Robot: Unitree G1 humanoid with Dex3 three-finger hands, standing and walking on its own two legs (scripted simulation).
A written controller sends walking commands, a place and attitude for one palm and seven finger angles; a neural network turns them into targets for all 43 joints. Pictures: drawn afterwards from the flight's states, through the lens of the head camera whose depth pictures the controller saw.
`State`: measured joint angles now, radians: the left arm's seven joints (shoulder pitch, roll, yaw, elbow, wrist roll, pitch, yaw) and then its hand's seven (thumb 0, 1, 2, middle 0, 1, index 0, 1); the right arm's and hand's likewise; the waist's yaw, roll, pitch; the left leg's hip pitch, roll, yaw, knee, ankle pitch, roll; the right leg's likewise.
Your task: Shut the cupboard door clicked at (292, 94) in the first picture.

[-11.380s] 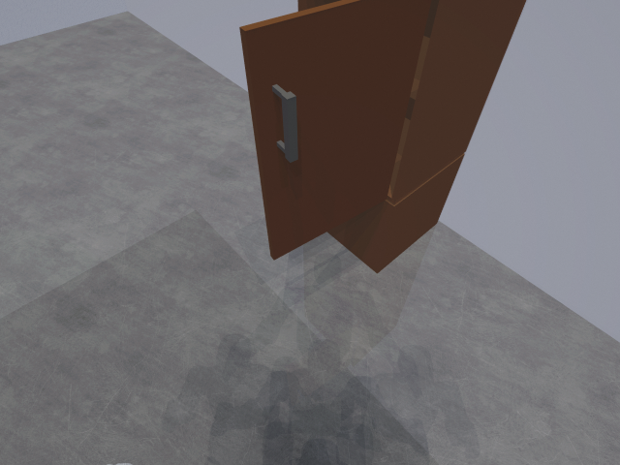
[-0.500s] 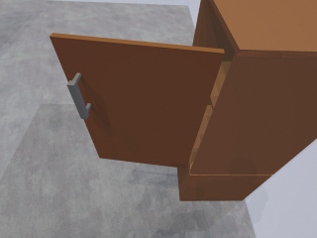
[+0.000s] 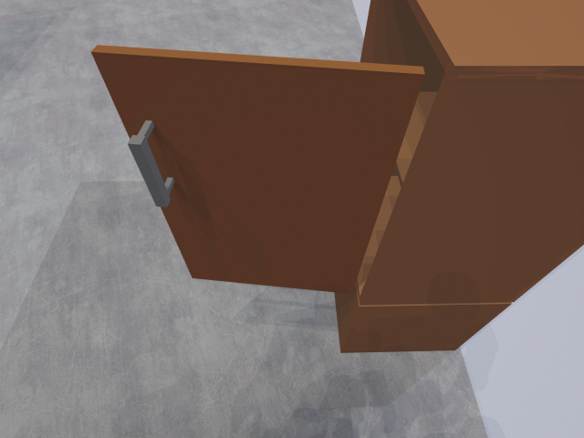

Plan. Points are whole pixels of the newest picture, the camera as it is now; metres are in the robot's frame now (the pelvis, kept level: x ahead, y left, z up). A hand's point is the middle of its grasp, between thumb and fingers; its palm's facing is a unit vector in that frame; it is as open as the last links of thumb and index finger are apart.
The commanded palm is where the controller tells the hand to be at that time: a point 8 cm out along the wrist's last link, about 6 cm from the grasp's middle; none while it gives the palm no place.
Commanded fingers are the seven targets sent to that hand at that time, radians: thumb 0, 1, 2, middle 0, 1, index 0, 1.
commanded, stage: look again from close up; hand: left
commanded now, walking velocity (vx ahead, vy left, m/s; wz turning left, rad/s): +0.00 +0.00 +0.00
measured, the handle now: (155, 165) +0.48 +0.24 +0.08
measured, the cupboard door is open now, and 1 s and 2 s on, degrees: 83 83 83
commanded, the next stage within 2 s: shuffle to correct the standing spot in 0.36 s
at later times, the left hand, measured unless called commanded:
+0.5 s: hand out of the picture -0.05 +0.19 -0.18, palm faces +0.00 -0.98 -0.20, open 7.4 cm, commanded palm none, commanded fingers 0.00 0.90 0.90 -0.20 -0.30 -0.20 -0.30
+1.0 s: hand out of the picture +0.02 +0.21 -0.18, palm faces -0.02 -0.97 -0.22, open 7.4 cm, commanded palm none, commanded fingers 0.00 0.90 0.90 -0.20 -0.30 -0.20 -0.30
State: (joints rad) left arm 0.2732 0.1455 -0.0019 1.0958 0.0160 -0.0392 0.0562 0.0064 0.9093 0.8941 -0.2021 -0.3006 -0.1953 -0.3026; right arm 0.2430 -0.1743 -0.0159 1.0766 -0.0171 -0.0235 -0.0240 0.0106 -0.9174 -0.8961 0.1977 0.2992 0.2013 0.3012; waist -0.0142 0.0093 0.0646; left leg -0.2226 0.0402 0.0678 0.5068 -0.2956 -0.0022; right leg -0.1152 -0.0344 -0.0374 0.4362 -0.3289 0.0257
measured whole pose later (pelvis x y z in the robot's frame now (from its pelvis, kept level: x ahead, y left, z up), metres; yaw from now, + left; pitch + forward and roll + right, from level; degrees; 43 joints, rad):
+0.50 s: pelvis -0.04 +0.01 +0.00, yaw +0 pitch -1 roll +0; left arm 0.32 0.19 -0.01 1.06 0.02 0.00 0.03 0.01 0.91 0.89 -0.20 -0.30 -0.19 -0.30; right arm 0.27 -0.17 0.00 1.05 -0.01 0.00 0.00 0.01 -0.91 -0.90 0.20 0.30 0.20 0.30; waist 0.00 -0.03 0.02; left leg -0.24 0.01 0.08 0.48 -0.23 0.02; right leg -0.16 -0.06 -0.02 0.48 -0.30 0.04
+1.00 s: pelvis +0.02 +0.03 +0.00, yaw -2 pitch +1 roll +0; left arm 0.30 0.17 0.01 1.06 0.01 -0.01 0.05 0.01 0.91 0.89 -0.20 -0.30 -0.19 -0.30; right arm 0.29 -0.15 0.00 1.08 -0.01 -0.01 -0.03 0.01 -0.92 -0.90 0.20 0.30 0.20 0.30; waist -0.01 -0.01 0.04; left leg -0.19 0.00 0.13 0.53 -0.34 0.04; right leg -0.17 -0.09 -0.01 0.59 -0.34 0.05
